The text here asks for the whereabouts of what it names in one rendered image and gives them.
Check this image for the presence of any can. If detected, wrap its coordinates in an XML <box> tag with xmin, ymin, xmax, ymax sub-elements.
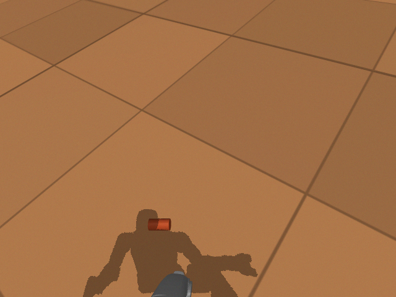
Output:
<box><xmin>148</xmin><ymin>218</ymin><xmax>171</xmax><ymax>231</ymax></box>

